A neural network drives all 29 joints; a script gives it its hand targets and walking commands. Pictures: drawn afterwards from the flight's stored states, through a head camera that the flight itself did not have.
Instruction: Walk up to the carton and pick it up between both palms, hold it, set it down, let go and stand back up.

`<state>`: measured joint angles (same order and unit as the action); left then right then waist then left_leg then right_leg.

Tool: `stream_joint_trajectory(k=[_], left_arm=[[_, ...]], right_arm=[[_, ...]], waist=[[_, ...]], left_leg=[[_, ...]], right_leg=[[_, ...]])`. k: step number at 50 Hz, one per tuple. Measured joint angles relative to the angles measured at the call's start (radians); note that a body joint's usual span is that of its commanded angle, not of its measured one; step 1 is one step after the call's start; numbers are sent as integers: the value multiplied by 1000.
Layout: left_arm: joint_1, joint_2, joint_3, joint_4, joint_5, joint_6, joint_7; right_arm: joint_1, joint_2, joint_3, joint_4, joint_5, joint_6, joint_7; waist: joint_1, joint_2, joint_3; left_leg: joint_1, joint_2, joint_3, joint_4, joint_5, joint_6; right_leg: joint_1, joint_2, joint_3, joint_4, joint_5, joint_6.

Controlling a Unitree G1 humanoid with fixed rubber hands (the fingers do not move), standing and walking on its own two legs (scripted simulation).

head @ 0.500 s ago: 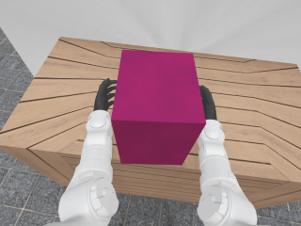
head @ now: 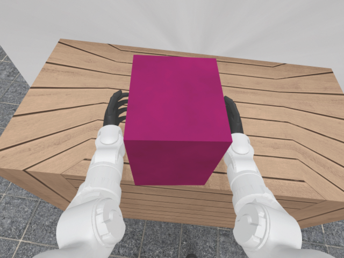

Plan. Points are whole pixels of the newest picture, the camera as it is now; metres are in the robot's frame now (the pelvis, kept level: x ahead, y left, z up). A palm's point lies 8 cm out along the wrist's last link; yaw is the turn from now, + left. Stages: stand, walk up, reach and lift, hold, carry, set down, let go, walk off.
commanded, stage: set down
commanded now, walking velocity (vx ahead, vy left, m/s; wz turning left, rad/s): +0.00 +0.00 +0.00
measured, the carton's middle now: (172, 126) +0.43 +0.02 +0.00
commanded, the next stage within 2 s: none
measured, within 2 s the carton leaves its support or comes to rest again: neither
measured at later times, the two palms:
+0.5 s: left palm (98, 122) +0.42 +0.21 +0.00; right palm (236, 115) +0.46 -0.15 +0.02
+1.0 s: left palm (98, 84) +0.44 +0.19 +0.13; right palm (255, 85) +0.46 -0.15 +0.14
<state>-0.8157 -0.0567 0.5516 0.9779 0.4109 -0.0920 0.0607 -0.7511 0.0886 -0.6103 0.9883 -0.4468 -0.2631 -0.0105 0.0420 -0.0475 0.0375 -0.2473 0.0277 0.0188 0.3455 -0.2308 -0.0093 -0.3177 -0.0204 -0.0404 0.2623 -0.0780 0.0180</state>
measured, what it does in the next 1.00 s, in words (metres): stands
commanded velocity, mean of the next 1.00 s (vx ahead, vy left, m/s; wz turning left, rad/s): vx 0.00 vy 0.00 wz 0.00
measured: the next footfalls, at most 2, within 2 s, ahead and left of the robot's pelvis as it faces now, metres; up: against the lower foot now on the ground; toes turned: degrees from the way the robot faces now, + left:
none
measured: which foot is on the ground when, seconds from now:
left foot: down 0.00-1.00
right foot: down 0.00-1.00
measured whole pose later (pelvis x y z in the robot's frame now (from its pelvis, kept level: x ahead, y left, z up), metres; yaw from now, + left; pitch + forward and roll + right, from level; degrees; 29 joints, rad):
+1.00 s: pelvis -0.02 -0.03 -0.01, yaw +1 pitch +17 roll +0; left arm -1.16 0.25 0.03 1.26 -0.24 0.04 0.09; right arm -1.12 -0.26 0.08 1.20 0.35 0.04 -0.10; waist 0.05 -0.03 -0.18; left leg -0.54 0.05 -0.01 0.49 -0.24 -0.05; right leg -0.60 -0.01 -0.07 0.41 -0.10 -0.02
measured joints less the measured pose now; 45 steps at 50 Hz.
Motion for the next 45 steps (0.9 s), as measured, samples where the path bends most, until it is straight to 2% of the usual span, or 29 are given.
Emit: stream_joint_trajectory(k=[5, 9, 12, 16, 20, 26, 33, 37, 41, 45], left_arm=[[-46, 89, -190, 189, -196, -55, 78], [-108, 133, -296, 334, -336, -126, 105], [-163, 157, -343, 427, -404, -172, 100], [-201, 186, -403, 506, -488, -235, 70], [-203, 228, -472, 570, -560, -276, 37], [-134, 276, -568, 429, -686, -257, 39], [-120, 310, -593, 287, -724, -148, 19], [-161, 313, -590, 257, -737, -80, 10], [-211, 314, -581, 204, -729, 9, 11], [-266, 308, -548, 211, -687, 76, 12]], right_arm=[[-48, -86, 177, 153, 212, 14, -51], [-98, -135, 309, 247, 342, 13, -80], [-147, -172, 399, 318, 420, -3, -87], [-193, -217, 517, 390, 521, -50, -87], [-225, -246, 622, 443, 621, -87, -82], [-210, -299, 681, 385, 766, -82, -56], [-203, -372, 753, 269, 862, 13, -42], [-235, -392, 766, 214, 880, 98, -41], [-275, -389, 770, 178, 896, 180, -52], [-318, -367, 738, 187, 857, 239, -66]], waist=[[11, 6, -86], [13, 22, -171], [19, 32, -207], [28, 31, -224], [17, 24, -230], [13, 30, -272], [24, 29, -280], [21, 38, -266], [21, 27, -245], [18, 26, -241]], left_leg=[[-147, 15, 8, 93, -37, -3], [-272, 26, 1, 173, -70, -9], [-332, 30, -5, 221, -90, -14], [-382, 29, -10, 269, -88, -31], [-413, 20, -19, 291, -80, -41], [-486, 28, -41, 324, -105, -48], [-479, 29, -34, 307, -70, -46], [-428, 29, -34, 252, -83, -28], [-385, 25, -29, 212, -51, -32], [-345, 28, -30, 175, -29, -35]], right_leg=[[-137, 13, 9, 59, -13, -5], [-253, 22, 4, 121, -37, -7], [-312, 24, -1, 167, -59, -8], [-352, 21, -4, 202, -76, -10], [-383, 10, -12, 236, -94, -11], [-454, 16, -34, 279, -110, -23], [-443, 19, -27, 251, -86, -26], [-419, 19, -30, 248, -82, -27], [-381, 17, -26, 217, -62, -30], [-336, 21, -27, 171, -34, -34]])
